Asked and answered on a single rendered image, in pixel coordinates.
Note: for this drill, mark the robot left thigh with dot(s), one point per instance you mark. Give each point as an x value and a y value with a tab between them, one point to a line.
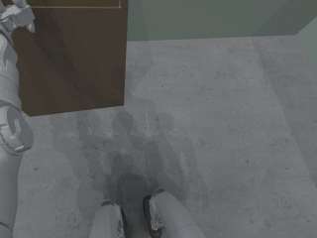
107	222

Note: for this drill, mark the left robot upper arm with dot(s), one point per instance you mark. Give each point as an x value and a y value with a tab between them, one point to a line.
16	137

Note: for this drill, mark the robot left forearm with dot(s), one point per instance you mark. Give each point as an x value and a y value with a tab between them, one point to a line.
9	75

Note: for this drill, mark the left robot shin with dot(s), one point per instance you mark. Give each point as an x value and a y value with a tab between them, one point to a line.
106	202

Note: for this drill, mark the left robot hand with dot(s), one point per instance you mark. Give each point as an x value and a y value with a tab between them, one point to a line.
17	15

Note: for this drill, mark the cabinet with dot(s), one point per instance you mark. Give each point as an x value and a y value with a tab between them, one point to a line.
74	61

